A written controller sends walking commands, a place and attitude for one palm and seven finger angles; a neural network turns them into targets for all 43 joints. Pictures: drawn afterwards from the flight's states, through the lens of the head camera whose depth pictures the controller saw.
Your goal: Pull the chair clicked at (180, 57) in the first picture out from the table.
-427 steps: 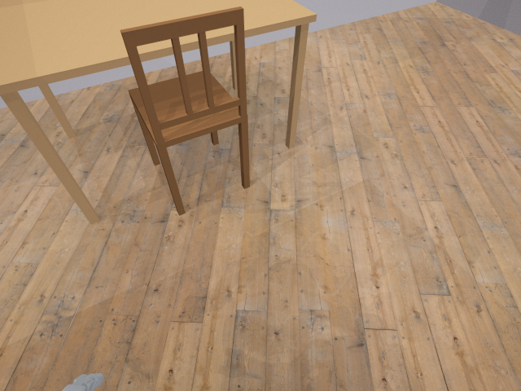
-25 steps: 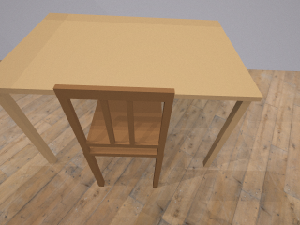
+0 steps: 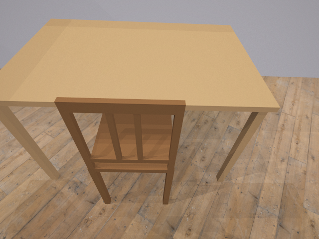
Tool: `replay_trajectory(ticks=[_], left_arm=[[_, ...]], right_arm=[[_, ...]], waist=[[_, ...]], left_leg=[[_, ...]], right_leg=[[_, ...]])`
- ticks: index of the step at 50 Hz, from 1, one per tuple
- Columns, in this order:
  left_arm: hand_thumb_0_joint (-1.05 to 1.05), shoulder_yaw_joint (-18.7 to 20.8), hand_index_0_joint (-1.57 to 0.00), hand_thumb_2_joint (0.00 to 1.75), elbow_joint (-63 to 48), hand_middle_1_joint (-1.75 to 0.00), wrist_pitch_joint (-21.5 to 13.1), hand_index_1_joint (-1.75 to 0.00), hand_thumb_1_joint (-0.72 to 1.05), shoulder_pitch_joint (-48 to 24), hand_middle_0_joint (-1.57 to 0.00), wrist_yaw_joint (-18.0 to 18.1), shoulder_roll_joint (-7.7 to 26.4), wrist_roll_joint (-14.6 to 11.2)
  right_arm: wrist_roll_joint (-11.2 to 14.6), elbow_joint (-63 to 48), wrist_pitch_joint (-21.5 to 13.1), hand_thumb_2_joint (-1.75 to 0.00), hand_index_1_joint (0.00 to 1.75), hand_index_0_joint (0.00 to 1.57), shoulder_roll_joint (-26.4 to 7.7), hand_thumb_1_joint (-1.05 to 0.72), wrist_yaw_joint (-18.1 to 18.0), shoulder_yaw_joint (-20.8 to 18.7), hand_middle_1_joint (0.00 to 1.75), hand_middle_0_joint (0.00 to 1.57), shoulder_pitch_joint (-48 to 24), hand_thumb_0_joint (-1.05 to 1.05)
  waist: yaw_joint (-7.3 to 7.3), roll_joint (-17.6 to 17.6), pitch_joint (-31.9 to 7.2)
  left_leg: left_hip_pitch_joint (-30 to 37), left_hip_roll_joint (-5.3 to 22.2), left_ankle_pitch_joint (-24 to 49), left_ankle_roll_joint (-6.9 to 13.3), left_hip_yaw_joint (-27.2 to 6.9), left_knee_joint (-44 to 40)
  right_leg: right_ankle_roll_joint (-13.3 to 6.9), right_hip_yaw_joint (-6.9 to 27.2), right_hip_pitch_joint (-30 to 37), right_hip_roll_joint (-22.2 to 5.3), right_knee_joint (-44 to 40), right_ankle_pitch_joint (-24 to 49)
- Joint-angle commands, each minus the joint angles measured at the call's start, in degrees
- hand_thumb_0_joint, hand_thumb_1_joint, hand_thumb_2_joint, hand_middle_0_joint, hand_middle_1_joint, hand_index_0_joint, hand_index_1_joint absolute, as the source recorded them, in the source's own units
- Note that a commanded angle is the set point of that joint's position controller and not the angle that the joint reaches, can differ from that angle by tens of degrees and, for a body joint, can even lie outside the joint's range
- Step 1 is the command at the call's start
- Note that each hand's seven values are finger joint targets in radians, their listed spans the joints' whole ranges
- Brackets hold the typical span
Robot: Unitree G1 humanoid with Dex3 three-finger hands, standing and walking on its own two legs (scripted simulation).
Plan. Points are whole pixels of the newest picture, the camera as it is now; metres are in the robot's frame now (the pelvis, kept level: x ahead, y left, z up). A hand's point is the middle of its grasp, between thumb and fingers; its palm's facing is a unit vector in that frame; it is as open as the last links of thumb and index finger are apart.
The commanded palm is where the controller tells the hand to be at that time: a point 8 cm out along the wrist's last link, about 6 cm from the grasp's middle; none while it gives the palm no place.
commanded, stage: look again from close up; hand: left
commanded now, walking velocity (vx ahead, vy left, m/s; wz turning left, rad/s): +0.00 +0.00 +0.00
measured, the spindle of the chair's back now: (114, 137) +0.46 +0.20 -0.10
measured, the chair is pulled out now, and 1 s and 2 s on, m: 0.00 0.00 0.00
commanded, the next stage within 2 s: raise the hand toward the chair's back in 0.14 s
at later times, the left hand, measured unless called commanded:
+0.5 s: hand (94, 207) +0.20 +0.18 -0.02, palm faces +0.13 -0.99 -0.03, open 8.1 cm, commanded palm +0.12 +0.23 -0.07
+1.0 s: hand (98, 223) +0.17 +0.17 -0.06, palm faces +0.03 -1.00 -0.03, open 12.2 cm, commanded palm +0.14 +0.23 -0.06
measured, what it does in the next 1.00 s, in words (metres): lowers itself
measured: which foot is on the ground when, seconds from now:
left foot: down 0.00-1.00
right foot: down 0.00-1.00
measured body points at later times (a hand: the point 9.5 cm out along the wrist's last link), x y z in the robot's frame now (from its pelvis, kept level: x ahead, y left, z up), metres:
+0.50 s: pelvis -0.03 -0.02 -0.04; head +0.00 -0.01 +0.41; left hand +0.18 +0.23 -0.02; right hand +0.13 -0.26 -0.12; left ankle +0.04 +0.11 -0.74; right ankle -0.06 -0.14 -0.74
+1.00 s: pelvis -0.05 -0.04 -0.10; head +0.01 -0.03 +0.34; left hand +0.16 +0.22 -0.06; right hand +0.13 -0.24 -0.20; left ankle +0.04 +0.10 -0.74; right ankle -0.06 -0.14 -0.74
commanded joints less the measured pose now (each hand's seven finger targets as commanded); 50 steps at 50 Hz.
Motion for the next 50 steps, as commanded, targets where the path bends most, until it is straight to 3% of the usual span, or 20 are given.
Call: replay_trajectory(ticks=[1, 11, 12, 13, 14, 15, 16, 17, 18, 19, 21, 22, 23, 25, 28, 32, 36, 38, 45, 50], left_arm=[[0.0, 0.8, -0.2, 0.9, -1.1, -0.3, -0.4, -0.3, 0.9, 4.9, -0.2, 0.5, 5.5, -0.1], [0.0, 0.8, -0.2, 0.9, -0.7, -0.3, -0.4, -0.3, 0.9, 5.5, -0.2, 0.6, 5.2, -0.2], [0.0, 0.3, -0.2, 0.9, -0.8, -0.3, -1.4, -0.3, 0.9, 5.6, -0.2, 2.6, 5.2, 1.0], [0.0, 17.4, -0.2, 0.89, -87.3, -0.3, -11.2, -0.3, 0.88, -35.1, -0.2, 3.5, 28.2, -9.6], [0.0, 5.5, -0.2, 0.88, -75.3, -0.29, -8.5, -0.29, 0.85, -14.0, -0.2, 4.4, 14.4, -4.6], [0.0, 1.3, -0.19, 0.87, -58.6, -0.29, -2.3, -0.29, 0.83, 6.0, -0.19, 4.6, 1.2, -6.7], [0.0, -1.3, -0.19, 0.86, -65.8, -0.29, -3.2, -0.29, 0.81, 3.0, -0.19, 3.2, -0.9, -9.0], [0.0, 3.0, -0.19, 0.85, -67.0, -0.28, -5.5, -0.28, 0.78, -1.2, -0.19, 2.3, 3.4, -8.9], [0.0, 5.4, -0.19, 0.84, -58.8, -0.28, -6.9, -0.28, 0.76, 2.4, -0.19, 1.2, 3.5, -9.1], [0.0, 7.8, -0.18, 0.83, -54.9, -0.27, -10.7, -0.27, 0.74, 2.9, -0.18, -0.8, 3.9, -9.7], [0.0, 9.7, -0.18, 0.81, -48.4, -0.27, -20.0, -0.27, 0.69, 12.4, -0.18, -6.7, 0.5, -11.7], [0.0, 9.3, -0.18, 0.8, -48.0, -0.26, -24.8, -0.26, 0.67, 14.2, -0.18, -10.4, -1.1, -13.1], [0.0, 12.1, -0.17, 0.79, -47.1, -0.26, -29.1, -0.26, 0.64, 17.1, -0.17, -13.9, 0.6, -14.0], [0.0, 14.2, -0.17, 0.77, -51.1, -0.25, -36.4, -0.25, 0.6, 12.8, -0.17, -20.4, 4.0, -16.0], [0.0, 17.1, -0.16, 0.74, -55.7, -0.24, -33.0, -0.24, 0.53, 9.6, -0.16, -22.2, 7.2, -17.9], [0.0, 15.6, -0.15, 0.7, -75.9, -0.23, -29.3, -0.23, 0.43, 0.1, -0.15, -18.5, 9.6, -18.6], [0.0, 12.7, -0.14, 0.66, -82.9, -0.21, -29.8, -0.21, 0.34, -6.3, -0.14, -16.1, 10.1, -16.2], [0.0, 12.2, -0.14, 0.64, -79.0, -0.2, -28.8, -0.2, 0.29, -7.5, -0.14, -17.3, 10.2, -16.1], [0.0, 16.9, -0.12, 0.57, -71.7, -0.18, -20.7, -0.18, 0.13, 0.2, -0.12, -20.2, 11.5, -18.9], [0.0, 19.1, -0.11, 0.52, -71.6, -0.16, -21.3, -0.16, 0.01, 2.4, -0.11, -17.1, 10.8, -19.0]], right_arm=[[-0.1, -2.0, -0.8, -0.9, 0.3, 0.2, -6.7, -0.9, -0.2, -1.0, 0.3, 0.2, 1.9, 0.0], [0.0, -1.4, -0.9, -0.9, 0.3, 0.2, -6.1, -0.9, -0.3, -0.9, 0.3, 0.2, 3.0, 0.0], [-0.1, -5.6, -1.3, -0.9, 0.3, 0.2, -7.6, -0.9, 0.1, -1.1, 0.3, 0.2, 0.7, 0.0], [0.5, -21.9, -7.9, -0.9, 0.3, 0.2, -16.2, -0.9, -4.7, -5.1, 0.3, 0.2, -1.5, 0.0], [1.1, -20.8, -14.3, -0.9, 0.3, 0.2, -11.3, -0.9, -4.9, -1.4, 0.3, 0.2, -0.5, 0.0], [1.2, -19.6, -17.1, -0.9, 0.3, 0.2, -9.5, -0.9, -3.0, -1.5, 0.3, 0.2, 2.2, 0.0], [2.0, -21.8, -17.7, -0.9, 0.3, 0.2, -10.7, -0.9, -2.3, -1.9, 0.3, 0.2, 1.9, 0.0], [1.7, -24.0, -18.3, -0.9, 0.3, 0.2, -12.1, -0.9, -2.2, -3.0, 0.3, 0.2, -0.3, 0.0], [1.3, -25.0, -18.2, -0.9, 0.3, 0.2, -11.6, -0.9, -2.2, -3.3, 0.3, 0.2, -1.2, 0.0], [0.4, -26.1, -18.1, -0.9, 0.3, 0.2, -12.7, -0.9, -1.7, -3.9, 0.3, 0.2, -0.3, 0.0], [-0.7, -29.5, -18.0, -0.9, 0.3, 0.2, -12.0, -0.9, -0.4, -5.1, 0.3, 0.2, -3.7, 0.0], [-0.9, -31.2, -18.2, -0.9, 0.3, 0.2, -11.8, -0.9, 0.4, -5.3, 0.3, 0.2, -5.6, 0.0], [-0.6, -32.5, -18.1, -0.9, 0.3, 0.2, -11.4, -0.9, 1.4, -5.7, 0.3, 0.2, -6.0, 0.0], [-0.2, -36.0, -18.3, -0.9, 0.3, 0.2, -11.5, -0.9, 2.4, -6.0, 0.3, 0.2, -8.2, 0.0], [0.9, -41.5, -17.0, -0.9, 0.3, 0.2, -11.8, -0.9, 1.8, -6.2, 0.3, 0.2, -9.9, 0.0], [1.4, -44.9, -16.0, -0.9, 0.3, 0.2, -10.6, -0.9, -1.1, -5.3, 0.3, 0.2, -7.9, 0.0], [1.0, -42.4, -15.9, -0.9, 0.3, 0.2, -9.6, -0.9, -3.7, -4.0, 0.3, 0.2, -4.6, 0.0], [1.2, -40.4, -16.4, -0.9, 0.3, 0.2, -10.0, -0.9, -4.6, -3.4, 0.3, 0.2, -4.3, 0.0], [1.6, -38.7, -16.7, -0.9, 0.3, 0.2, -9.2, -0.9, -5.1, -3.1, 0.3, 0.2, -6.1, 0.0], [1.2, -37.7, -16.1, -0.9, 0.3, 0.2, -8.2, -0.9, -4.4, -3.6, 0.3, 0.2, -6.4, 0.0]], waist=[[-0.39, 0.6, 2.2], [-0.29, 0.7, 1.4], [-0.03, 0.2, 5.4], [-6.55, 12.5, -15.4], [-0.9, 16.7, -18.4], [-1.67, 10.6, -14.4], [-1.36, 6.7, -10.9], [-2.32, 2.4, -8.2], [-3.32, -4.2, -1.8], [-3.68, -9.3, -1.6], [0.46, -12.5, -5.2], [1.84, -11.3, -7.0], [4.07, -5.5, -9.8], [4.29, 3.0, -14.9], [4.32, 1.5, -18.0], [1.21, 5.5, -21.4], [-2.5, 6.8, -18.7], [-3.97, 3.7, -16.9], [-0.23, 3.8, -22.3], [0.48, 1.3, -22.0]], left_leg=[[5.4, 5.5, 4.1, 0.6, -6.7, -4.7], [6.5, 5.6, 5.3, 0.7, -6.4, -4.8], [1.9, 6.5, 15.3, -0.6, -6.0, 7.1], [18.4, 0.6, 14.4, -1.1, -3.1, 3.1], [23.3, 3.0, 25.9, -1.8, -4.7, -0.4], [18.3, 3.8, 28.9, -1.4, -4.9, -0.4], [13.7, 3.2, 22.5, -1.1, -6.0, 1.0], [7.2, 2.5, 10.2, -0.6, -6.1, 3.5], [-0.2, 1.3, 1.6, -0.1, -6.2, 5.7], [-5.7, 0.6, -1.3, -0.2, -6.8, 9.4], [-14.5, 0.6, -2.6, -1.2, -6.4, 16.3], [-18.5, 0.4, -4.3, -1.5, -5.8, 19.8], [-20.4, -0.1, -3.9, -1.9, -5.0, 22.5], [-24.3, -0.2, -5.4, -2.1, -3.9, 29.2], [-29.4, -0.2, -11.5, -1.1, -3.6, 32.4], [-28.9, 0.6, -15.2, 0.3, -4.6, 35.4], [-29.6, 1.8, -13.6, 0.9, -6.0, 38.5], [-31.8, 2.2, -14.3, 1.2, -6.4, 39.9], [-30.2, 1.6, -9.1, 0.9, -6.7, 37.5], [-29.4, 1.7, -5.1, 0.7, -6.7, 35.9]], right_leg=[[-2.1, 2.4, -7.8, -3.6, -5.1, 7.5], [-2.2, 2.6, -7.4, -3.6, -5.2, 8.4], [-2.1, 5.7, -10.7, -4.8, -5.8, 20.7], [-2.9, 0.2, -11.2, -0.1, -4.0, 28.9], [-4.8, -1.8, -9.5, 1.5, 4.6, 18.8], [-3.7, -4.8, -13.5, 2.6, 10.1, 8.6], [-2.5, -5.1, -15.7, 2.5, 9.3, 5.4], [-2.5, -4.9, -18.2, 2.3, 6.7, 4.4], [-2.4, -5.8, -21.0, 2.6, 5.0, 4.3], [-2.3, -6.3, -26.2, 2.8, 7.1, 2.9], [-2.8, -7.1, -32.7, 3.9, 16.1, 0.1], [-3.0, -6.5, -35.8, 3.7, 20.3, -1.2], [-3.8, -5.3, -35.6, 3.3, 23.7, 0.1], [-4.4, -3.4, -40.3, 2.6, 30.1, -0.8], [-3.7, -1.5, -43.0, 2.8, 32.0, -7.6], [-3.1, 2.5, -45.0, 2.9, 29.1, -14.6], [-3.3, 2.7, -47.5, 3.7, 29.4, -13.2], [-2.8, 2.8, -48.9, 4.0, 28.9, -14.4], [-2.3, 2.7, -41.4, 2.9, 27.4, -8.5], [-1.7, 1.5, -39.1, 2.6, 28.5, -1.0]])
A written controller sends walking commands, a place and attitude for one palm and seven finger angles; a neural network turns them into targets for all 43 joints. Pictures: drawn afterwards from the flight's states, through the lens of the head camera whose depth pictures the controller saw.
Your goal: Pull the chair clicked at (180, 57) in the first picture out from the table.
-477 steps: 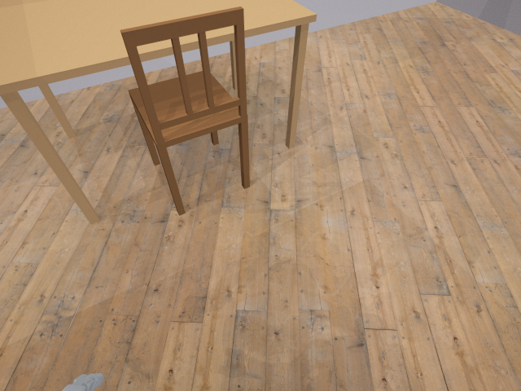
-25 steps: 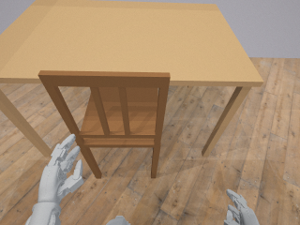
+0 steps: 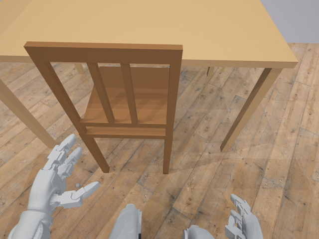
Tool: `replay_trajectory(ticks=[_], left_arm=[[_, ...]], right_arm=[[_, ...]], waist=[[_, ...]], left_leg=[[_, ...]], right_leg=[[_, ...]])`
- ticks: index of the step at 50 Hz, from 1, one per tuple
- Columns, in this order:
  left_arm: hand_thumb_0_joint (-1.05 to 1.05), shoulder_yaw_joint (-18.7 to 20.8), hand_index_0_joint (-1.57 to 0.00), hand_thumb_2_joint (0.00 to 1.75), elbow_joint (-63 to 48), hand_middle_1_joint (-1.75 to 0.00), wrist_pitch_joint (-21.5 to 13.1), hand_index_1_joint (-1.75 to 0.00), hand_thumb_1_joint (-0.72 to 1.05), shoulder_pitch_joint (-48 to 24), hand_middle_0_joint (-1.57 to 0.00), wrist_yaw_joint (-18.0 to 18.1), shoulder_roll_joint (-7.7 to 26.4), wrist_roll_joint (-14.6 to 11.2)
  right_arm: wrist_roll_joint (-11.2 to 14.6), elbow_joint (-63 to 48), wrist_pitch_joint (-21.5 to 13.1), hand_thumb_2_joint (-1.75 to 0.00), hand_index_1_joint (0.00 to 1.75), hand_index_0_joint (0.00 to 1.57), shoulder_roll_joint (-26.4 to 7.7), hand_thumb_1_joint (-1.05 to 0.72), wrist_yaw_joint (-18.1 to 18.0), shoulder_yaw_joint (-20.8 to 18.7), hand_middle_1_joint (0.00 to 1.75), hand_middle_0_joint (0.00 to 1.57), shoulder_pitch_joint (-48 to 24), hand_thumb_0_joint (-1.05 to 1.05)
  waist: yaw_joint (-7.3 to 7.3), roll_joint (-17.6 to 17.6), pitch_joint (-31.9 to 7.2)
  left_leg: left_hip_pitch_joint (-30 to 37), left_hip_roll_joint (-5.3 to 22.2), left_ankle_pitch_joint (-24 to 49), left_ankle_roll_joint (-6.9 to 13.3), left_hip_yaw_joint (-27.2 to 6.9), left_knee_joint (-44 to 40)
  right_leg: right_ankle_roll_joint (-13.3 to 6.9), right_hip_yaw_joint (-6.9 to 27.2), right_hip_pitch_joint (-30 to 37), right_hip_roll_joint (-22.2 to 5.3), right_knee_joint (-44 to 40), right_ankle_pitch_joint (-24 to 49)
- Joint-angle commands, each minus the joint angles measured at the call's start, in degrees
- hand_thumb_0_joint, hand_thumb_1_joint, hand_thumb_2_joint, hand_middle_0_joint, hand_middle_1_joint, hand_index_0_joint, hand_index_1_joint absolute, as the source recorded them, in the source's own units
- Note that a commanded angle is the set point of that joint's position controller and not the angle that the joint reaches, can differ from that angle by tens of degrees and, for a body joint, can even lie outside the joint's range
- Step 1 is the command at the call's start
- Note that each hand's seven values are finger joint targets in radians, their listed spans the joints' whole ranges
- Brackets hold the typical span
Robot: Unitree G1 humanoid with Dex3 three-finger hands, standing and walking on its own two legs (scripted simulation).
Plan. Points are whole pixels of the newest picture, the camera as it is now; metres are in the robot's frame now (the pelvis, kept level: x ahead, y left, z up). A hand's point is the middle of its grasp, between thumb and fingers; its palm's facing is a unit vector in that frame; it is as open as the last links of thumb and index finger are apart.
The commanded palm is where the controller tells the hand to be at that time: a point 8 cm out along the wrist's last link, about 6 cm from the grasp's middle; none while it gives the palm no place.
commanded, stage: raise the hand toward the chair's back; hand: left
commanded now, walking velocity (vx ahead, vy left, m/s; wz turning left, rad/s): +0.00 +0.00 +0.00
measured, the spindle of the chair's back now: (103, 96) +0.52 +0.22 +0.01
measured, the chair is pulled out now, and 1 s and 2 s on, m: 0.00 0.00 0.00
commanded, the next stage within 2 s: aim the fingers beside a spindle in 1.34 s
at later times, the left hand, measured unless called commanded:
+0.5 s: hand (65, 177) +0.24 +0.22 +0.06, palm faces +0.05 -1.00 -0.05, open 16.2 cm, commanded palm +0.22 +0.28 +0.06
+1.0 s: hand (59, 167) +0.26 +0.24 +0.07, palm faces +0.03 -1.00 -0.06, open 16.9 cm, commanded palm +0.23 +0.29 +0.07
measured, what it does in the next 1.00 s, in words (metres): stands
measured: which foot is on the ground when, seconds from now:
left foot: down 0.00-1.00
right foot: down 0.00-1.00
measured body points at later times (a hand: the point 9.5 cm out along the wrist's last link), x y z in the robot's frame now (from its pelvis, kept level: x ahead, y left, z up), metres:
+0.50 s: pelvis +0.01 +0.03 +0.01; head +0.07 +0.04 +0.46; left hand +0.23 +0.28 +0.06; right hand +0.21 -0.20 -0.05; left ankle +0.09 +0.14 -0.64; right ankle -0.01 -0.10 -0.64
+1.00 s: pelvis +0.01 +0.03 +0.02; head +0.07 +0.05 +0.47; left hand +0.25 +0.29 +0.07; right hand +0.18 -0.21 -0.06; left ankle +0.09 +0.14 -0.64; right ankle -0.01 -0.10 -0.64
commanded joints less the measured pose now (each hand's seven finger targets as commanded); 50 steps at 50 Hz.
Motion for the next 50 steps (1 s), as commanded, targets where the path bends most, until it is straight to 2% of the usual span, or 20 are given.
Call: replay_trajectory(ticks=[1, 3, 5, 7, 10, 13, 14, 18, 19, 21, 22, 24, 31, 33, 36, 38, 40, 43, 44, 50], left_arm=[[0.0, 6.5, -0.11, 0.51, -11.8, -0.16, -5.5, -0.16, -0.01, 2.1, -0.11, 2.8, 7.1, -1.4], [0.0, 6.4, -0.1, 0.49, -10.5, -0.15, -7.1, -0.15, -0.06, 2.3, -0.1, 3.3, 7.1, -0.8], [0.0, 4.5, -0.1, 0.47, -11.3, -0.14, -8.8, -0.14, -0.1, 2.3, -0.1, 3.3, 6.1, -0.4], [0.0, 3.1, -0.1, 0.45, -11.0, -0.14, -9.6, -0.14, -0.15, 1.7, -0.1, 3.4, 5.4, 0.0], [0.0, 2.9, -0.09, 0.42, -13.0, -0.12, -10.1, -0.12, -0.22, 1.0, -0.09, 3.9, 6.3, 0.3], [0.0, 3.6, -0.08, 0.39, -13.0, -0.11, -9.5, -0.11, -0.29, 0.5, -0.08, 4.9, 7.3, 0.7], [0.0, 3.0, -0.08, 0.38, -13.2, -0.11, -9.3, -0.11, -0.31, 0.7, -0.08, 5.0, 6.5, 0.7], [0.0, 3.1, -0.07, 0.34, -14.6, -0.09, -8.6, -0.09, -0.41, -0.6, -0.07, 5.8, 7.4, 1.4], [0.0, 2.1, -0.07, 0.33, -14.7, -0.09, -8.2, -0.09, -0.43, -0.6, -0.07, 5.8, 6.5, 1.3], [0.0, 2.1, -0.06, 0.31, -13.3, -0.08, -7.5, -0.08, -0.48, -0.8, -0.06, 5.7, 6.5, 1.4], [0.0, 1.8, -0.06, 0.3, -13.6, -0.08, -7.4, -0.08, -0.5, -1.7, -0.06, 5.6, 6.4, 1.4], [0.0, 1.7, -0.06, 0.3, -11.9, -0.08, -6.5, -0.08, -0.5, -2.3, -0.06, 5.3, 6.3, 1.4], [0.0, 2.4, -0.06, 0.3, -13.5, -0.08, -6.4, -0.08, -0.5, -5.4, -0.06, 4.4, 7.6, 1.2], [0.0, 3.4, -0.06, 0.3, -12.2, -0.08, -6.1, -0.08, -0.5, -5.6, -0.06, 4.5, 8.6, 1.3], [0.0, 2.9, -0.06, 0.3, -12.7, -0.08, -6.1, -0.08, -0.5, -6.7, -0.06, 4.3, 8.2, 1.1], [0.0, 4.2, -0.06, 0.3, -11.2, -0.08, -5.6, -0.08, -0.5, -6.0, -0.06, 4.3, 9.3, 1.1], [0.0, 3.9, -0.06, 0.3, -11.6, -0.08, -5.5, -0.08, -0.5, -6.8, -0.06, 4.1, 9.0, 0.8], [0.0, 4.8, -0.06, 0.3, -10.6, -0.08, -5.3, -0.08, -0.5, -6.5, -0.06, 4.3, 9.8, 0.8], [0.0, 3.9, -0.06, 0.3, -11.0, -0.08, -5.4, -0.08, -0.5, -6.5, -0.06, 4.2, 8.7, 0.6], [0.0, 4.1, -0.06, 0.3, -9.7, -0.08, -5.9, -0.08, -0.5, -6.2, -0.06, 4.3, 8.6, 0.3]], right_arm=[[0.0, -9.4, -3.9, -0.9, 0.3, 0.2, -8.8, -0.9, -0.3, -5.0, 0.3, 0.2, -5.0, 0.0], [-0.1, -9.0, -4.0, -0.9, 0.3, 0.2, -9.1, -0.9, -0.1, -5.3, 0.3, 0.2, -4.7, 0.0], [0.0, -8.9, -4.4, -0.9, 0.3, 0.2, -9.6, -0.9, 0.2, -5.5, 0.3, 0.2, -3.9, 0.0], [0.2, -9.0, -4.6, -0.9, 0.3, 0.2, -10.3, -0.9, 0.2, -5.7, 0.3, 0.2, -3.4, 0.0], [0.3, -9.4, -4.9, -0.9, 0.3, 0.2, -10.8, -0.9, 0.1, -5.8, 0.3, 0.2, -2.9, 0.0], [0.2, -9.7, -4.4, -0.9, 0.3, 0.2, -11.2, -0.9, -0.1, -5.7, 0.3, 0.2, -2.8, 0.0], [0.3, -10.2, -4.3, -0.9, 0.3, 0.2, -11.1, -0.9, -0.1, -5.6, 0.3, 0.2, -2.7, 0.0], [0.2, -10.8, -3.6, -0.9, 0.3, 0.2, -11.3, -0.9, 0.1, -5.3, 0.3, 0.2, -2.7, 0.0], [0.2, -11.4, -3.4, -0.9, 0.3, 0.2, -11.2, -0.9, 0.2, -5.0, 0.3, 0.2, -2.7, 0.0], [0.3, -11.7, -2.9, -0.9, 0.3, 0.2, -11.3, -0.9, 0.3, -4.8, 0.3, 0.2, -2.7, 0.0], [0.2, -12.0, -2.8, -0.9, 0.3, 0.2, -11.3, -0.9, 0.3, -4.6, 0.3, 0.2, -2.7, 0.0], [0.3, -12.2, -2.3, -0.9, 0.3, 0.2, -11.3, -0.9, 0.3, -4.2, 0.3, 0.2, -2.5, 0.0], [0.1, -12.7, -2.1, -0.9, 0.3, 0.2, -11.6, -0.9, 0.4, -3.6, 0.3, 0.2, -2.3, 0.0], [0.1, -12.3, -2.0, -0.9, 0.3, 0.2, -11.7, -0.9, 0.3, -3.6, 0.3, 0.2, -2.4, 0.0], [0.2, -12.3, -2.1, -0.9, 0.3, 0.2, -11.8, -0.9, 0.3, -3.4, 0.3, 0.2, -2.3, 0.0], [0.3, -12.1, -2.0, -0.9, 0.3, 0.2, -12.0, -0.9, 0.3, -3.6, 0.3, 0.2, -2.3, 0.0], [0.3, -12.3, -2.1, -0.9, 0.3, 0.2, -12.1, -0.9, 0.4, -3.5, 0.3, 0.2, -2.1, 0.0], [0.3, -12.0, -2.2, -0.9, 0.3, 0.2, -12.3, -0.9, 0.3, -3.7, 0.3, 0.2, -1.9, 0.0], [0.4, -12.1, -2.3, -0.9, 0.3, 0.2, -12.3, -0.9, 0.4, -3.6, 0.3, 0.2, -1.9, 0.0], [0.4, -12.1, -2.4, -0.9, 0.3, 0.2, -12.5, -0.9, 0.7, -3.9, 0.3, 0.2, -1.5, 0.0]], waist=[[0.59, -2.9, -13.7], [0.23, -4.5, -12.8], [-0.23, -2.2, -12.9], [-0.79, -2.6, -11.8], [-0.51, 0.1, -13.4], [-0.66, -1.1, -13.4], [-0.83, -0.7, -13.0], [-0.55, 1.7, -13.7], [-0.83, 2.3, -12.8], [-1.04, 0.7, -11.6], [-1.14, 1.2, -11.5], [-1.58, 0.2, -10.1], [-1.56, 2.4, -12.2], [-1.55, 1.4, -11.4], [-1.59, 2.8, -11.4], [-1.32, 1.3, -11.5], [-1.3, 2.6, -11.6], [-1.16, 1.7, -11.6], [-1.39, 1.9, -11.6], [-1.4, 0.6, -10.7]], left_leg=[[16.4, -2.9, 8.6, 3.9, 1.1, -7.5], [15.8, -2.8, 8.7, 3.9, 1.2, -7.6], [17.4, -2.9, 8.5, 3.9, 1.5, -8.2], [18.0, -2.8, 7.3, 3.9, 1.4, -8.9], [20.2, -2.8, 6.8, 3.9, 1.4, -9.7], [20.7, -2.7, 6.5, 3.9, 0.9, -10.5], [21.2, -2.7, 6.6, 3.9, 1.0, -10.6], [23.2, -2.5, 6.6, 3.7, 0.4, -11.8], [23.7, -2.6, 6.1, 3.6, 0.4, -12.3], [23.4, -2.5, 4.9, 3.5, 0.1, -12.8], [23.3, -2.6, 4.2, 3.5, 0.0, -13.0], [22.7, -2.6, 3.3, 3.6, -0.1, -13.2], [25.3, -2.5, 4.0, 3.4, -0.7, -13.7], [24.6, -2.4, 3.3, 3.4, -1.0, -14.0], [25.5, -2.4, 2.9, 3.2, -1.2, -14.6], [25.2, -2.4, 2.9, 3.3, -1.2, -14.9], [25.6, -2.5, 2.9, 3.2, -1.0, -15.2], [25.7, -2.5, 3.6, 3.3, -1.1, -15.5], [26.0, -2.6, 3.5, 3.2, -1.0, -15.6], [24.8, -2.8, 3.8, 3.3, -0.3, -15.3]], right_leg=[[2.6, 7.2, 3.8, -1.3, -15.8, 17.1], [2.5, 6.8, 3.2, -1.1, -15.4, 17.3], [2.1, 5.9, 1.8, -0.9, -15.0, 16.3], [1.9, 4.9, 0.3, -0.7, -14.8, 14.5], [1.6, 4.3, 0.0, -0.7, -14.6, 13.3], [1.5, 3.5, 0.0, -0.4, -14.5, 12.9], [1.5, 3.4, -0.2, -0.4, -14.7, 13.2], [1.2, 2.8, 0.2, -0.3, -14.6, 12.9], [1.3, 2.6, -0.2, -0.2, -15.0, 12.5], [1.3, 2.3, -0.2, 0.0, -15.5, 11.7], [1.3, 2.4, -0.4, -0.1, -15.7, 11.2], [1.4, 2.3, -0.1, 0.1, -16.3, 10.7], [1.2, 2.3, 0.3, 0.2, -16.3, 11.3], [1.2, 2.1, 0.3, 0.4, -16.5, 10.8], [1.1, 2.0, 0.5, 0.2, -16.7, 10.6], [1.2, 2.1, 1.0, 0.4, -17.1, 10.6], [1.2, 2.1, 1.3, 0.2, -17.3, 10.6], [1.2, 2.1, 2.0, 0.3, -17.6, 11.2], [1.3, 2.0, 1.6, 0.2, -17.6, 11.1], [1.3, 2.3, 2.5, 0.2, -18.1, 11.6]])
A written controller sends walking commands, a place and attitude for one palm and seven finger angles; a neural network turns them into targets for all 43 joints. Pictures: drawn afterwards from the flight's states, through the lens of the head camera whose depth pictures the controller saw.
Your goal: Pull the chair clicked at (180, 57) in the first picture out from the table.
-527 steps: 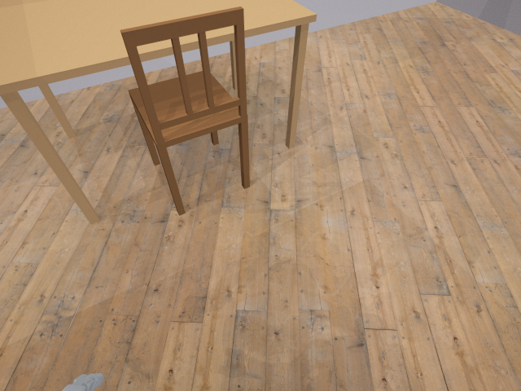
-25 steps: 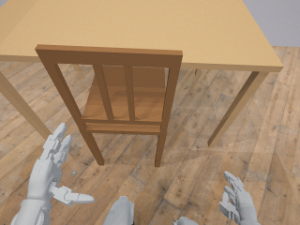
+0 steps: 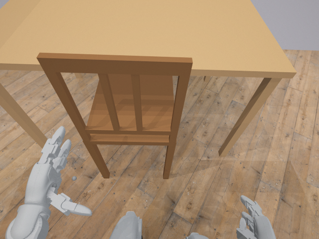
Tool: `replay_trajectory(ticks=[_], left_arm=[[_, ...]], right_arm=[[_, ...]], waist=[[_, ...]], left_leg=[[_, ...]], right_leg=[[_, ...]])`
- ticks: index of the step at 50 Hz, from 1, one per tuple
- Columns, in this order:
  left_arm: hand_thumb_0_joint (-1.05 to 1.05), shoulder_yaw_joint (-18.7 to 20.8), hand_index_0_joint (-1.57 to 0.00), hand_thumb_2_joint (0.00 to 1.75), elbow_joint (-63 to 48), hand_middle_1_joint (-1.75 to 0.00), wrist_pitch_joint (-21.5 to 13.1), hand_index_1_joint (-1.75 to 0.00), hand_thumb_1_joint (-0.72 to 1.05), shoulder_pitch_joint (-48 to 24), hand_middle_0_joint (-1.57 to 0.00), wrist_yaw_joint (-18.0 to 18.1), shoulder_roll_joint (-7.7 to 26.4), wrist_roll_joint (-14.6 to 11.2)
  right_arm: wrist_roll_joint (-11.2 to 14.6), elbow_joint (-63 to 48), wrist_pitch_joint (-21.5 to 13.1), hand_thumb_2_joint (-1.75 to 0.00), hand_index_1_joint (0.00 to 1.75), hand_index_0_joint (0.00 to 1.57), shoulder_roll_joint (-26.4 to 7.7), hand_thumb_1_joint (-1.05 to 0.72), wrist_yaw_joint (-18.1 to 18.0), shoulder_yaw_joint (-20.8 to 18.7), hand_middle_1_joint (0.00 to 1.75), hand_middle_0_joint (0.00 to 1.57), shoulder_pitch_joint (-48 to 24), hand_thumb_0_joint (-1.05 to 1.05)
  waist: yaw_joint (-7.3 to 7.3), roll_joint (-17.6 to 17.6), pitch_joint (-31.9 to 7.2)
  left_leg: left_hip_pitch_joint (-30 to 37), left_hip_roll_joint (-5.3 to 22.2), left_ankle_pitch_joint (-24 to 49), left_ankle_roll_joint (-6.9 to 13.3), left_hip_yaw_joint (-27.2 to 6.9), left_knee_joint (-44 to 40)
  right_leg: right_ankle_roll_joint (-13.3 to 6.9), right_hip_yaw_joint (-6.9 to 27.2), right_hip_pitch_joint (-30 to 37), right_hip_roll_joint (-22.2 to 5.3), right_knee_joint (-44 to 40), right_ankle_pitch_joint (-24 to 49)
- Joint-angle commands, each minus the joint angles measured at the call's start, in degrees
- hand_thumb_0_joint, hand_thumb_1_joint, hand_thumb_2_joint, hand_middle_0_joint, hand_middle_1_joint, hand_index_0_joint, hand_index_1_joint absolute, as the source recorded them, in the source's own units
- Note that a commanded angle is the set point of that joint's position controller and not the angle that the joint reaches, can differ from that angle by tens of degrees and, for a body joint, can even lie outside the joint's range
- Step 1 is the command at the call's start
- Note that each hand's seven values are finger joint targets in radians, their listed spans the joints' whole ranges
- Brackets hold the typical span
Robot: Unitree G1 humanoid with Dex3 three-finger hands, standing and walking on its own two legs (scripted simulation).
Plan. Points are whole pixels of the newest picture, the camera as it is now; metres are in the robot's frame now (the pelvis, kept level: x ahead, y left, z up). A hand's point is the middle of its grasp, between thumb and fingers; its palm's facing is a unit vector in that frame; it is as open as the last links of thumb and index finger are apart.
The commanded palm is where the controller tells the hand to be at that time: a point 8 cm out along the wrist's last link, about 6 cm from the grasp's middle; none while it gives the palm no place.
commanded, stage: raise the hand toward the chair's back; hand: left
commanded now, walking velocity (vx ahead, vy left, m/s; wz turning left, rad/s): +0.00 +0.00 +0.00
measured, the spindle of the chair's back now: (110, 104) +0.51 +0.19 -0.02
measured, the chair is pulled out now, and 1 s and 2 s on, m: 0.00 0.00 0.00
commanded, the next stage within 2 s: aim the fingers beside a spindle in 0.34 s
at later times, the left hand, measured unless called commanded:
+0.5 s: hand (78, 179) +0.24 +0.20 +0.04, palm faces +0.04 -1.00 -0.06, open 16.9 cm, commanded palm +0.23 +0.25 +0.04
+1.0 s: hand (91, 163) +0.29 +0.19 +0.02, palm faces +0.03 -1.00 -0.05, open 16.9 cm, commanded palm +0.27 +0.24 +0.02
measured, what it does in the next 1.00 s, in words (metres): stands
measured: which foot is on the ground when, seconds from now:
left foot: down 0.00-1.00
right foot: down 0.00-1.00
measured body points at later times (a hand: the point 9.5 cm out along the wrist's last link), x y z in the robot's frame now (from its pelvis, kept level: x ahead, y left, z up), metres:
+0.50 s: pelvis +0.00 -0.01 +0.00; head +0.06 +0.00 +0.45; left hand +0.23 +0.25 +0.05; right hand +0.18 -0.24 -0.08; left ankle +0.08 +0.11 -0.66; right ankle -0.02 -0.13 -0.66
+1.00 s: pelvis +0.00 -0.01 -0.01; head +0.07 -0.01 +0.43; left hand +0.28 +0.24 +0.03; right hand +0.16 -0.26 -0.10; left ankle +0.08 +0.11 -0.66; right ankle -0.02 -0.13 -0.66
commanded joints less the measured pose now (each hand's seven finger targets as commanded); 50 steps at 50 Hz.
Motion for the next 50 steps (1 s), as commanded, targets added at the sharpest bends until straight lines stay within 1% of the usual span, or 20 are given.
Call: replay_trajectory(ticks=[1, 3, 4, 7, 8, 11, 18, 19, 22, 23, 26, 32, 33, 34, 35, 38, 42, 43, 46, 50], left_arm=[[0.0, 3.9, -0.06, 0.3, -11.7, -0.08, -4.5, -0.08, -0.5, -3.9, -0.06, 0.5, 7.4, -0.9], [0.0, 4.4, -0.06, 0.3, -11.4, -0.08, -4.7, -0.08, -0.5, -3.4, -0.06, 0.9, 8.1, -0.4], [0.0, 4.2, -0.06, 0.3, -12.3, -0.08, -5.0, -0.08, -0.5, -3.9, -0.06, 0.9, 7.9, -0.6], [0.0, 4.2, -0.06, 0.3, -12.4, -0.08, -5.6, -0.08, -0.5, -4.1, -0.06, 0.9, 7.6, -0.8], [0.0, 4.8, -0.06, 0.3, -12.1, -0.08, -5.5, -0.08, -0.5, -3.8, -0.06, 1.1, 8.6, -0.5], [0.0, 3.6, -0.06, 0.3, -12.1, -0.08, -5.5, -0.08, -0.5, -3.9, -0.06, 0.7, 7.3, -0.5], [0.0, 4.4, -0.06, 0.3, -10.4, -0.08, -4.8, -0.08, -0.5, -4.1, -0.06, -0.2, 7.7, -1.2], [0.0, 4.0, -0.06, 0.3, -10.8, -0.08, -4.9, -0.08, -0.5, -4.5, -0.06, -0.3, 7.3, -1.2], [0.0, 3.9, -0.06, 0.3, -11.5, -0.08, -5.2, -0.08, -0.5, -4.8, -0.06, -0.3, 7.4, -1.0], [0.0, 4.4, -0.06, 0.3, -10.6, -0.08, -5.1, -0.08, -0.5, -5.3, -0.06, -0.2, 8.0, -1.0], [0.0, 4.0, -0.06, 0.3, -8.7, -0.08, -5.7, -0.08, -0.5, -8.8, -0.06, -0.6, 7.6, -0.9], [0.0, 2.4, -0.06, 0.3, -8.3, -0.08, -6.1, -0.08, -0.5, -12.0, -0.06, -0.5, 6.9, -0.5], [0.0, 3.5, -0.06, 0.3, -7.1, -0.08, -5.7, -0.08, -0.5, -10.9, -0.06, -0.3, 7.8, -0.2], [0.0, 2.7, -0.06, 0.3, -7.5, -0.08, -5.6, -0.08, -0.5, -12.1, -0.06, -0.2, 7.1, -0.4], [0.0, 3.3, -0.06, 0.3, -7.2, -0.08, -5.6, -0.08, -0.5, -13.5, -0.06, 0.1, 7.7, -0.3], [0.0, 4.5, -0.06, 0.3, -5.6, -0.08, -5.6, -0.08, -0.5, -12.8, -0.06, 1.0, 8.5, 0.1], [0.0, 3.7, -0.06, 0.3, -3.9, -0.08, -5.9, -0.08, -0.5, -16.4, -0.06, 1.2, 7.4, 0.1], [0.0, 4.6, -0.06, 0.3, -3.2, -0.08, -5.9, -0.08, -0.5, -16.3, -0.06, 1.2, 8.4, 0.2], [0.0, 3.2, -0.06, 0.3, -3.2, -0.08, -6.7, -0.08, -0.5, -20.3, -0.06, 1.0, 7.5, 0.4], [0.0, 3.3, -0.06, 0.3, -0.9, -0.08, -6.6, -0.08, -0.5, -22.5, -0.06, 1.1, 7.7, 0.5]], right_arm=[[0.2, -8.9, -3.5, -0.9, 0.3, 0.2, -8.0, -0.9, -0.2, -3.4, 0.3, 0.2, -3.6, 0.0], [0.1, -8.8, -3.5, -0.9, 0.3, 0.2, -8.0, -0.9, -0.2, -3.5, 0.3, 0.2, -3.4, 0.0], [0.1, -8.9, -3.6, -0.9, 0.3, 0.2, -8.0, -0.9, -0.1, -3.5, 0.3, 0.2, -3.5, 0.0], [0.0, -8.8, -3.6, -0.9, 0.3, 0.2, -7.9, -0.9, -0.1, -3.5, 0.3, 0.2, -3.4, 0.0], [0.0, -8.6, -3.5, -0.9, 0.3, 0.2, -8.0, -0.9, -0.1, -3.5, 0.3, 0.2, -3.3, 0.0], [0.1, -8.8, -3.6, -0.9, 0.3, 0.2, -7.8, -0.9, -0.1, -3.5, 0.3, 0.2, -3.4, 0.0], [0.2, -8.8, -3.2, -0.9, 0.3, 0.2, -7.8, -0.9, -0.4, -3.4, 0.3, 0.2, -3.8, 0.0], [0.3, -9.0, -3.3, -0.9, 0.3, 0.2, -7.8, -0.9, -0.4, -3.4, 0.3, 0.2, -3.7, 0.0], [0.2, -9.0, -3.4, -0.9, 0.3, 0.2, -7.6, -0.9, -0.3, -3.4, 0.3, 0.2, -3.6, 0.0], [0.1, -8.6, -3.3, -0.9, 0.3, 0.2, -7.7, -0.9, -0.3, -3.4, 0.3, 0.2, -3.5, 0.0], [0.1, -8.2, -3.3, -0.9, 0.3, 0.2, -7.8, -0.9, -0.5, -3.2, 0.3, 0.2, -3.4, 0.0], [0.0, -8.2, -3.7, -0.9, 0.3, 0.2, -8.0, -0.9, -0.4, -3.3, 0.3, 0.2, -3.2, 0.0], [-0.1, -8.3, -3.5, -0.9, 0.3, 0.2, -8.2, -0.9, -0.3, -3.4, 0.3, 0.2, -3.1, 0.0], [0.0, -8.3, -3.4, -0.9, 0.3, 0.2, -8.1, -0.9, -0.2, -3.3, 0.3, 0.2, -3.2, 0.0], [-0.1, -8.1, -3.2, -0.9, 0.3, 0.2, -8.0, -0.9, -0.2, -3.3, 0.3, 0.2, -3.1, 0.0], [-0.3, -8.2, -2.7, -0.9, 0.3, 0.2, -8.1, -0.9, 0.0, -3.5, 0.3, 0.2, -3.0, 0.0], [-0.3, -7.9, -2.1, -0.9, 0.3, 0.2, -8.1, -0.9, 0.2, -3.4, 0.3, 0.2, -2.7, 0.0], [-0.3, -7.9, -2.0, -0.9, 0.3, 0.2, -8.2, -0.9, 0.2, -3.5, 0.3, 0.2, -2.6, 0.0], [-0.3, -7.5, -2.0, -0.9, 0.3, 0.2, -8.3, -0.9, 0.2, -3.5, 0.3, 0.2, -2.5, 0.0], [-0.4, -6.9, -1.7, -0.9, 0.3, 0.2, -8.5, -0.9, 0.2, -3.6, 0.3, 0.2, -1.9, 0.0]], waist=[[0.11, 2.3, -11.7], [0.18, 1.5, -12.0], [0.08, 3.1, -12.0], [-0.02, 2.5, -12.6], [0.07, 2.0, -12.7], [-0.19, 3.1, -12.6], [-0.14, -0.3, -11.7], [-0.22, 1.1, -11.8], [-0.19, 1.5, -12.7], [-0.32, 0.4, -12.3], [-1.14, 0.6, -10.8], [-0.76, 1.8, -13.9], [-0.49, 0.5, -14.3], [-0.53, 1.8, -14.4], [-0.79, 1.6, -14.1], [-0.05, 1.1, -14.8], [-0.81, 0.7, -14.5], [-0.63, 0.0, -14.7], [-0.97, 2.1, -16.0], [-1.37, 0.1, -16.7]], left_leg=[[19.1, -1.3, 2.6, 0.3, -2.9, -9.7], [19.2, -1.1, 3.5, 0.4, -2.9, -9.5], [19.5, -1.3, 3.4, 0.3, -2.8, -9.5], [19.7, -1.3, 3.9, 0.4, -2.6, -9.2], [19.4, -1.3, 4.6, 0.5, -2.7, -8.9], [20.2, -1.3, 4.7, 0.3, -2.6, -9.0], [18.1, -1.6, 4.2, 0.6, -1.9, -8.3], [18.4, -1.6, 4.1, 0.6, -1.9, -8.2], [19.4, -1.6, 5.4, 0.6, -1.8, -8.0], [18.2, -1.6, 5.3, 0.7, -1.9, -7.6], [17.0, -1.6, 3.6, 0.6, -1.9, -6.8], [17.9, -1.5, 4.3, 0.6, -2.2, -6.2], [17.4, -1.4, 4.5, 0.6, -2.2, -6.0], [17.2, -1.7, 4.6, 0.6, -1.9, -5.8], [17.1, -1.6, 4.3, 0.6, -1.8, -5.7], [16.1, -1.6, 5.1, 0.5, -1.8, -5.5], [15.3, -1.7, 4.7, 0.5, -1.4, -4.8], [14.6, -1.6, 4.6, 0.6, -1.3, -4.4], [15.6, -1.6, 4.8, 0.5, -1.5, -4.0], [14.9, -1.5, 4.7, 0.7, -1.5, -3.3]], right_leg=[[-1.8, 0.3, -4.3, 1.7, -10.0, 8.1], [-1.8, 0.3, -4.0, 1.9, -9.7, 8.8], [-1.8, 0.4, -4.2, 1.6, -9.8, 8.8], [-1.8, 0.5, -4.0, 1.6, -9.8, 9.4], [-1.8, 0.6, -3.8, 1.8, -9.7, 9.9], [-1.8, 0.5, -4.3, 1.6, -9.6, 10.0], [-1.6, 1.1, -3.2, 1.7, -10.5, 10.3], [-1.6, 1.2, -3.6, 1.6, -10.3, 10.1], [-1.6, 1.1, -3.6, 1.6, -9.9, 11.4], [-1.6, 1.2, -3.5, 1.7, -9.8, 11.4], [-1.5, 1.3, -5.7, 1.6, -9.6, 9.8], [-1.8, 1.4, -6.2, 1.5, -8.3, 10.1], [-1.7, 1.5, -5.9, 1.6, -8.2, 10.3], [-1.7, 1.7, -5.9, 1.4, -8.2, 10.5], [-1.7, 1.7, -6.2, 1.4, -8.3, 10.4], [-1.8, 1.7, -5.8, 1.5, -7.6, 11.2], [-1.6, 2.0, -6.9, 1.4, -7.3, 11.2], [-1.6, 2.2, -6.8, 1.5, -7.3, 11.1], [-1.8, 2.2, -8.0, 1.4, -6.6, 11.0], [-1.6, 2.3, -8.5, 1.4, -6.2, 11.2]])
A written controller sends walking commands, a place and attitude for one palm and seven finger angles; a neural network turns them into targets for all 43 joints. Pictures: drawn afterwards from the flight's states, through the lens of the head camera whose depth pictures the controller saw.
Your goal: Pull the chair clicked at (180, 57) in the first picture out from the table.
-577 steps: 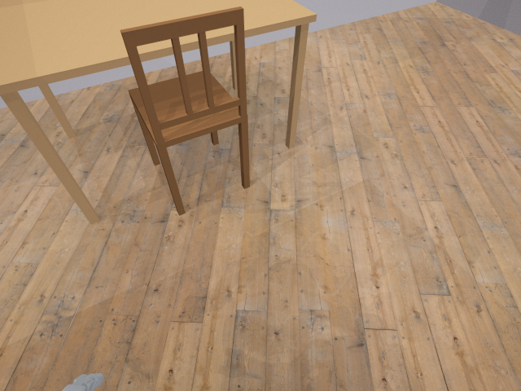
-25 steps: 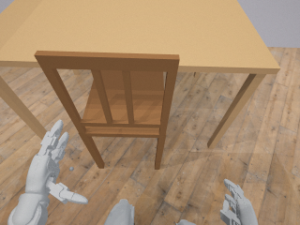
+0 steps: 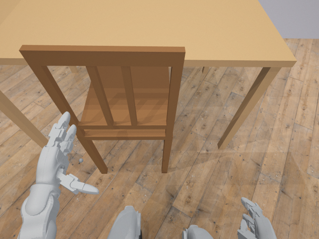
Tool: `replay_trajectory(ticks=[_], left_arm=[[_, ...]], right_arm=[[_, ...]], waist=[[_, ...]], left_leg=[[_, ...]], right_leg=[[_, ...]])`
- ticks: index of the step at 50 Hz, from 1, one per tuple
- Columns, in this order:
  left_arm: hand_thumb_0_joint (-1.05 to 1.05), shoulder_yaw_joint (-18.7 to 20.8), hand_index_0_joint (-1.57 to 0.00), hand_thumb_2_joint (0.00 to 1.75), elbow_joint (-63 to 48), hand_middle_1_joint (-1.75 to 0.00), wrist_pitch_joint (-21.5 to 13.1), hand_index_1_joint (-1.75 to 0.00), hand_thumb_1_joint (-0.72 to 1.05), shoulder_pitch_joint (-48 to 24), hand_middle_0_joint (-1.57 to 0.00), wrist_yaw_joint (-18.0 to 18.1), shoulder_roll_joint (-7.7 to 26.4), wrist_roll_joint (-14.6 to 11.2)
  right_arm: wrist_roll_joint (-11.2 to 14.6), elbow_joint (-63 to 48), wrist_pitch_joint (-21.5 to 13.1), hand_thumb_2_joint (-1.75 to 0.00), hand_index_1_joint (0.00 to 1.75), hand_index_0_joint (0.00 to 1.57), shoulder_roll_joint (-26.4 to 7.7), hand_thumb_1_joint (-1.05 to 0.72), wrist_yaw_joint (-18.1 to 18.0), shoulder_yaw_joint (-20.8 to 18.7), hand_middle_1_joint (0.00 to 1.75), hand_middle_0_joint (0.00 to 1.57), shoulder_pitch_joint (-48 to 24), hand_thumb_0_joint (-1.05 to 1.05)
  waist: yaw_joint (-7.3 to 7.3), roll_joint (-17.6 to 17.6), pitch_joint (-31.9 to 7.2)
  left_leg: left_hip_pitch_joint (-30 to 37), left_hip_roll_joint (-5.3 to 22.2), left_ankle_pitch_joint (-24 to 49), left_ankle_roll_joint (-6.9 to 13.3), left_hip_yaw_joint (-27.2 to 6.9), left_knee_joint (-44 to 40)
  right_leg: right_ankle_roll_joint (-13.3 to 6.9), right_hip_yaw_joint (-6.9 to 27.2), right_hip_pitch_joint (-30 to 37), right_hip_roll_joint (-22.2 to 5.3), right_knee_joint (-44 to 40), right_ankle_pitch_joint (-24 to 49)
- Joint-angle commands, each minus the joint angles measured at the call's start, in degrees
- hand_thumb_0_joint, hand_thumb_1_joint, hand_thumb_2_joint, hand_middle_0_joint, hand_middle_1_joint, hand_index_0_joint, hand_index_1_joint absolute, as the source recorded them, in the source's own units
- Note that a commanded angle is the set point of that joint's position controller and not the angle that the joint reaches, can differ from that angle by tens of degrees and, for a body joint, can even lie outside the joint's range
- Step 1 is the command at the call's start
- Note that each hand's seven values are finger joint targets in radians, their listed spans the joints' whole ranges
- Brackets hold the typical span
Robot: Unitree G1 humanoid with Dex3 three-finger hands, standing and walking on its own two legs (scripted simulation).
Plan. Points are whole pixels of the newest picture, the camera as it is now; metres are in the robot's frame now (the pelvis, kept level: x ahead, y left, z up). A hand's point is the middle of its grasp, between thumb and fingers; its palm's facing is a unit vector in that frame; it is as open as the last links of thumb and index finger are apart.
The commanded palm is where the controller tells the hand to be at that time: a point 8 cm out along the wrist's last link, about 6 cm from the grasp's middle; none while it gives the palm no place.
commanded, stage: aim the fingers beside a spindle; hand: left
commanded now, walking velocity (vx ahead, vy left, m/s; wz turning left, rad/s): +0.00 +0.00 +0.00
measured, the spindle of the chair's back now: (102, 99) +0.51 +0.20 +0.00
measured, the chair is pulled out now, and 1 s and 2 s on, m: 0.00 0.00 0.00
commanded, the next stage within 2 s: push the fingers through the gap in 1.44 s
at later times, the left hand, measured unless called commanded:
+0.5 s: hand (92, 145) +0.34 +0.19 +0.01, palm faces +0.03 -1.00 -0.03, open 16.9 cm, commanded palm +0.32 +0.24 +0.02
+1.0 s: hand (102, 137) +0.37 +0.18 +0.00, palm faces +0.03 -1.00 -0.04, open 16.9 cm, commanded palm +0.35 +0.22 +0.00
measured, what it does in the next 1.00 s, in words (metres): stands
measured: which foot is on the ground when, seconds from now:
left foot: down 0.00-1.00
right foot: down 0.00-1.00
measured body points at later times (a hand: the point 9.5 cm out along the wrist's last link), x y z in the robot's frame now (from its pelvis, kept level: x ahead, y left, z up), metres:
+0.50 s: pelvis +0.00 +0.01 -0.01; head +0.09 +0.02 +0.43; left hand +0.33 +0.25 +0.02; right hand +0.15 -0.24 -0.11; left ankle +0.08 +0.12 -0.64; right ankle -0.02 -0.12 -0.64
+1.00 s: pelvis -0.01 +0.01 -0.03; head +0.10 +0.02 +0.41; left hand +0.36 +0.23 +0.00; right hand +0.12 -0.24 -0.14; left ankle +0.08 +0.12 -0.64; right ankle -0.02 -0.12 -0.64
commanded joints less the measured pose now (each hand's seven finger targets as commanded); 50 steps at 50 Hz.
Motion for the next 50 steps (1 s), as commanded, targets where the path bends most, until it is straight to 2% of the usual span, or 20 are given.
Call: replay_trajectory(ticks=[1, 5, 6, 7, 8, 12, 14, 19, 22, 24, 26, 28, 31, 33, 36, 37, 39, 42, 47, 50], left_arm=[[0.0, 3.9, -0.06, 0.3, -10.1, -0.08, -4.1, -0.08, -0.5, -10.7, -0.06, 0.3, 9.0, -0.6], [0.0, 4.0, -0.06, 0.3, -8.4, -0.08, -4.1, -0.08, -0.5, -13.2, -0.06, 0.9, 8.9, -0.1], [0.0, 2.4, -0.06, 0.3, -9.0, -0.08, -4.2, -0.08, -0.5, -14.4, -0.06, 0.9, 7.5, 0.0], [0.0, 2.7, -0.06, 0.3, -9.3, -0.08, -4.2, -0.08, -0.5, -14.6, -0.06, 1.2, 7.8, 0.0], [0.0, 4.0, -0.06, 0.3, -7.8, -0.08, -4.0, -0.08, -0.5, -13.8, -0.06, 1.4, 9.1, 0.2], [0.0, 3.4, -0.06, 0.3, -5.6, -0.08, -4.3, -0.08, -0.5, -18.9, -0.06, 1.9, 8.7, 0.8], [0.0, 3.2, -0.06, 0.3, -5.6, -0.08, -4.4, -0.08, -0.5, -20.3, -0.06, 2.2, 8.6, 1.2], [0.0, 3.8, -0.06, 0.3, -3.8, -0.08, -4.6, -0.08, -0.5, -22.5, -0.06, 2.6, 9.2, 1.4], [0.0, 2.2, -0.06, 0.3, -3.3, -0.08, -4.4, -0.08, -0.5, -22.6, -0.06, 2.8, 7.4, 1.7], [0.0, 3.8, -0.06, 0.3, -2.5, -0.08, -4.5, -0.08, -0.5, -23.9, -0.06, 3.2, 9.3, 1.9], [0.0, 2.4, -0.06, 0.3, -2.0, -0.08, -4.6, -0.08, -0.5, -25.1, -0.06, 3.4, 7.7, 2.1], [0.0, 2.2, -0.06, 0.3, -2.6, -0.08, -5.0, -0.08, -0.5, -26.3, -0.06, 3.9, 7.8, 2.5], [0.0, 0.5, -0.06, 0.3, -2.3, -0.08, -5.4, -0.08, -0.5, -28.2, -0.06, 4.6, 6.4, 3.0], [0.0, 1.8, -0.06, 0.3, -1.6, -0.08, -5.5, -0.08, -0.5, -27.7, -0.06, 5.1, 7.7, 3.2], [0.0, 1.3, -0.06, 0.3, 1.3, -0.08, -5.4, -0.08, -0.5, -28.5, -0.06, 5.3, 6.6, 3.4], [0.0, 2.5, -0.06, 0.3, 2.2, -0.08, -5.6, -0.08, -0.5, -30.0, -0.06, 5.5, 8.0, 3.6], [0.0, 2.2, -0.06, 0.3, 1.8, -0.08, -6.1, -0.08, -0.5, -32.4, -0.06, 5.7, 8.0, 3.9], [0.0, 0.7, -0.06, 0.3, 2.7, -0.08, -6.3, -0.08, -0.5, -34.2, -0.06, 6.0, 6.5, 4.3], [0.0, 1.1, -0.06, 0.3, 2.3, -0.08, -6.2, -0.08, -0.5, -33.2, -0.06, 6.5, 7.0, 4.6], [0.0, 1.0, -0.06, 0.3, 3.3, -0.08, -5.6, -0.08, -0.5, -32.8, -0.06, 7.1, 6.9, 4.7]], right_arm=[[0.1, -7.6, -2.7, -0.9, 0.3, 0.2, -8.2, -0.9, -0.6, -3.4, 0.3, 0.2, -1.5, 0.0], [0.0, -7.5, -2.1, -0.9, 0.3, 0.2, -8.1, -0.9, -0.4, -3.4, 0.3, 0.2, -1.3, 0.0], [-0.1, -7.6, -2.1, -0.9, 0.3, 0.2, -8.0, -0.9, -0.3, -3.4, 0.3, 0.2, -1.5, 0.0], [-0.2, -7.6, -2.0, -0.9, 0.3, 0.2, -8.0, -0.9, -0.2, -3.5, 0.3, 0.2, -1.3, 0.0], [-0.3, -7.5, -1.8, -0.9, 0.3, 0.2, -8.2, -0.9, -0.3, -3.5, 0.3, 0.2, -0.9, 0.0], [-0.2, -7.0, -1.0, -0.9, 0.3, 0.2, -8.3, -0.9, -0.2, -3.4, 0.3, 0.2, -1.0, 0.0], [-0.4, -7.1, -0.8, -0.9, 0.3, 0.2, -8.2, -0.9, -0.1, -3.4, 0.3, 0.2, -0.9, 0.0], [-0.5, -6.8, 0.0, -0.9, 0.3, 0.2, -8.5, -0.9, 0.1, -3.6, 0.3, 0.2, -0.3, 0.0], [-0.6, -6.8, 0.5, -0.9, 0.3, 0.2, -8.3, -0.9, 0.4, -3.6, 0.3, 0.2, -0.1, 0.0], [-0.7, -6.6, 1.0, -0.9, 0.3, 0.2, -8.5, -0.9, 0.4, -3.7, 0.3, 0.2, 0.1, 0.0], [-0.7, -6.5, 1.3, -0.9, 0.3, 0.2, -8.3, -0.9, 0.6, -3.7, 0.3, 0.2, 0.0, 0.0], [-0.8, -6.6, 1.5, -0.9, 0.3, 0.2, -8.4, -0.9, 0.6, -3.7, 0.3, 0.2, 0.2, 0.0], [-0.9, -6.4, 1.8, -0.9, 0.3, 0.2, -8.4, -0.9, 0.8, -3.8, 0.3, 0.2, 0.3, 0.0], [-1.0, -6.2, 2.1, -0.9, 0.3, 0.2, -8.5, -0.9, 0.9, -3.8, 0.3, 0.2, 0.6, 0.0], [-1.1, -5.9, 2.8, -0.9, 0.3, 0.2, -8.4, -0.9, 1.1, -3.7, 0.3, 0.2, 0.5, 0.0], [-1.1, -5.7, 3.1, -0.9, 0.3, 0.2, -8.6, -0.9, 1.0, -3.8, 0.3, 0.2, 0.6, 0.0], [-1.2, -5.7, 3.3, -0.9, 0.3, 0.2, -8.5, -0.9, 1.1, -3.7, 0.3, 0.2, 0.6, 0.0], [-1.3, -5.7, 3.7, -0.9, 0.3, 0.2, -8.5, -0.9, 1.3, -3.8, 0.3, 0.2, 0.9, 0.0], [-1.2, -6.0, 4.4, -0.9, 0.3, 0.2, -8.6, -0.9, 1.5, -4.0, 0.3, 0.2, 1.2, 0.0], [-1.2, -6.2, 5.0, -0.9, 0.3, 0.2, -8.6, -0.9, 1.7, -3.8, 0.3, 0.2, 1.2, 0.0]], waist=[[-0.61, 0.6, -16.0], [-0.61, 0.2, -16.4], [-0.82, 1.1, -17.2], [-0.71, 1.7, -17.9], [-0.55, -0.2, -17.8], [-1.27, 0.4, -17.0], [-1.07, 1.8, -18.6], [-1.22, 0.1, -20.2], [-1.21, 1.3, -21.0], [-1.14, 1.1, -20.9], [-1.57, 0.6, -20.6], [-1.49, 2.6, -21.2], [-1.97, 2.0, -21.9], [-1.62, 2.2, -22.2], [-2.16, -0.2, -21.0], [-2.06, -0.4, -20.6], [-2.06, 1.8, -21.9], [-2.52, 1.9, -22.8], [-1.78, 3.1, -24.6], [-2.12, 1.5, -23.7]], left_leg=[[20.1, -2.1, 5.9, 1.5, -1.3, -7.0], [19.8, -2.0, 6.0, 1.4, -1.4, -6.5], [20.5, -2.0, 6.3, 1.5, -1.5, -6.4], [20.8, -2.0, 6.6, 1.5, -1.4, -6.2], [19.7, -1.9, 6.9, 1.5, -1.5, -6.0], [18.7, -1.8, 5.0, 1.4, -1.6, -5.3], [19.4, -1.9, 5.7, 1.4, -1.7, -4.9], [19.1, -1.8, 7.6, 1.4, -1.9, -4.0], [20.2, -1.8, 8.3, 1.2, -1.9, -3.8], [19.1, -1.7, 8.0, 1.2, -2.0, -3.3], [19.2, -1.7, 7.5, 1.2, -2.1, -3.2], [19.9, -1.6, 7.9, 1.1, -2.4, -3.0], [20.8, -1.5, 7.6, 1.0, -2.9, -2.9], [20.4, -1.5, 8.2, 1.0, -3.0, -2.5], [18.0, -1.7, 6.7, 1.1, -2.5, -2.0], [17.2, -1.5, 5.8, 1.0, -2.7, -2.0], [17.7, -1.7, 5.9, 1.0, -2.5, -1.5], [18.9, -1.5, 6.0, 0.8, -3.0, -1.3], [20.6, -1.4, 7.3, 0.7, -3.1, -1.5], [19.3, -1.5, 6.5, 0.8, -3.1, -1.6]], right_leg=[[-0.8, 2.2, -2.4, 1.0, -11.2, 13.4], [-0.8, 2.0, -3.3, 1.0, -10.4, 13.3], [-0.8, 1.9, -3.7, 1.0, -10.1, 13.5], [-0.8, 2.0, -3.6, 0.9, -10.1, 13.8], [-0.8, 2.0, -3.1, 1.1, -10.0, 14.1], [-0.8, 2.1, -5.7, 1.1, -9.3, 12.2], [-1.0, 1.9, -5.8, 1.1, -8.6, 12.5], [-1.0, 1.9, -5.9, 1.2, -7.6, 14.7], [-1.0, 1.7, -6.6, 1.1, -7.3, 15.1], [-1.1, 1.8, -7.2, 1.2, -6.9, 14.7], [-1.0, 1.7, -7.9, 1.2, -6.9, 14.2], [-1.2, 1.5, -8.6, 1.3, -6.3, 13.9], [-1.2, 1.4, -9.9, 1.3, -6.1, 13.2], [-1.4, 1.3, -9.8, 1.4, -5.7, 13.6], [-1.1, 1.5, -10.3, 1.4, -5.7, 13.1], [-1.2, 1.5, -10.8, 1.4, -5.5, 12.1], [-1.3, 1.6, -11.4, 1.3, -5.0, 12.0], [-1.3, 1.3, -12.8, 1.4, -4.6, 11.6], [-1.5, 1.4, -12.3, 1.5, -4.6, 12.3], [-1.3, 1.3, -12.1, 1.5, -4.6, 12.1]])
